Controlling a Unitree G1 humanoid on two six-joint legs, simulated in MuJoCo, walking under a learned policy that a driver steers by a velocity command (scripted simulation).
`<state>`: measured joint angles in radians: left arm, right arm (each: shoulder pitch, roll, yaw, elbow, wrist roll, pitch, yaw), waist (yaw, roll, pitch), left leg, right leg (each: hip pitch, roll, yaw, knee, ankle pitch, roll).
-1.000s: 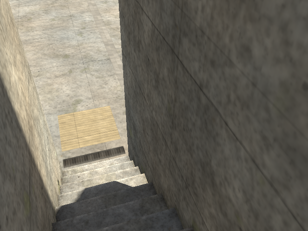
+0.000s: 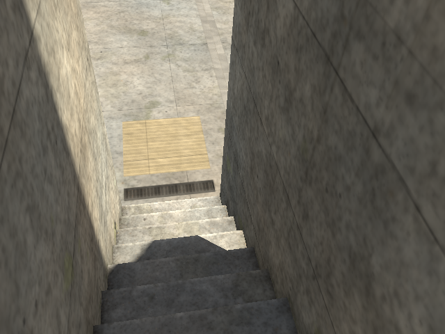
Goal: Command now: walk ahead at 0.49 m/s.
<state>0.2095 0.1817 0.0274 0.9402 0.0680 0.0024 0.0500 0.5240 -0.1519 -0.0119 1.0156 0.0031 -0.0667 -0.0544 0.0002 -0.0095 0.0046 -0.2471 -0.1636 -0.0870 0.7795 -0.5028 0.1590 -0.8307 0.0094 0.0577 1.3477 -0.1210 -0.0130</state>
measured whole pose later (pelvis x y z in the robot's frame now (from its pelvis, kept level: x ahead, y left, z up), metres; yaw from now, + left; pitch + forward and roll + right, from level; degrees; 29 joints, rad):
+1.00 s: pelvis +0.57 +0.13 -0.43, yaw +2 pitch -1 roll +0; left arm 0.09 0.19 0.00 0.90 0.06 -0.01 -0.01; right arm 0.62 -0.14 0.03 1.09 0.05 -0.09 -0.07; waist -0.07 -0.05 -0.02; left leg -0.15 -0.09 -0.01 1.00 -0.84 0.08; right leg -0.69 0.01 0.06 0.76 0.48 -0.01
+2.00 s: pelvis +1.14 +0.15 -0.89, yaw +3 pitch -1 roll +3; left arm 0.14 0.22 0.03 0.91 0.04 -0.07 0.02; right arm 0.56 -0.17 -0.02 1.06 -0.02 -0.07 -0.05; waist -0.09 -0.06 -0.02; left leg -0.29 -0.15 0.04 1.61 -0.84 0.11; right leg -0.26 0.03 -0.01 0.38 0.15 -0.08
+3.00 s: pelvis +1.31 +0.20 -1.12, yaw +0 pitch -3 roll -2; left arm 0.07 0.17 0.00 0.74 0.01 0.13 0.12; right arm 0.43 -0.17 0.04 0.86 -0.01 -0.04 -0.07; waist -0.11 -0.04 -0.02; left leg -0.39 -0.06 -0.06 0.64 -0.19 0.06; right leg -0.90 0.19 0.09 2.26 -0.52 0.08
